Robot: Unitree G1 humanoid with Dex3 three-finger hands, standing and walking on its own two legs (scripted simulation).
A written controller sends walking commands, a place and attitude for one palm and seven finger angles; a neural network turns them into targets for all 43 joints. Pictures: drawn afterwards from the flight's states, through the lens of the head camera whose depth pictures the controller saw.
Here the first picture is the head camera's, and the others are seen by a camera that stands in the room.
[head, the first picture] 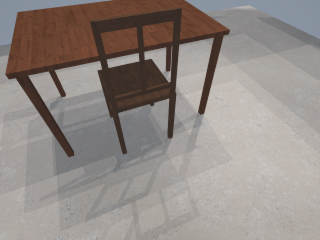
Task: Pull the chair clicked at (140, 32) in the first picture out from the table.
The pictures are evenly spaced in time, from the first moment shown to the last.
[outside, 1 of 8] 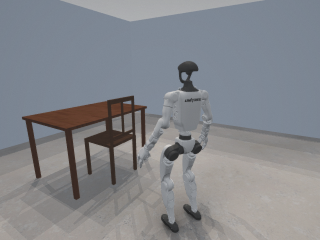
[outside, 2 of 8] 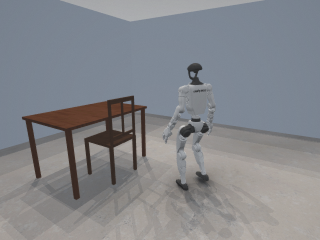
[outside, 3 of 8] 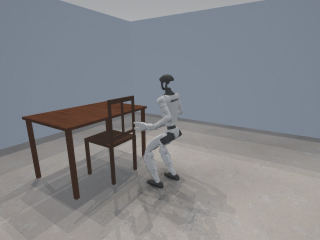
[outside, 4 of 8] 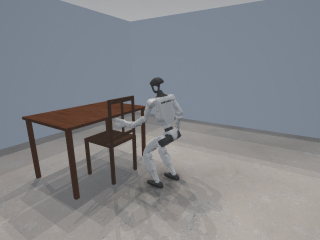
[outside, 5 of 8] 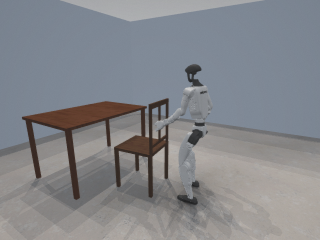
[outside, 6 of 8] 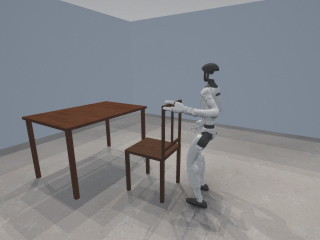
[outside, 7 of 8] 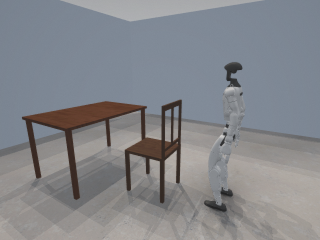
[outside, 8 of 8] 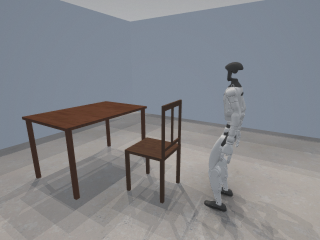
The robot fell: no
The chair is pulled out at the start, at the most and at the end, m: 0.00 0.61 0.61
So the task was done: yes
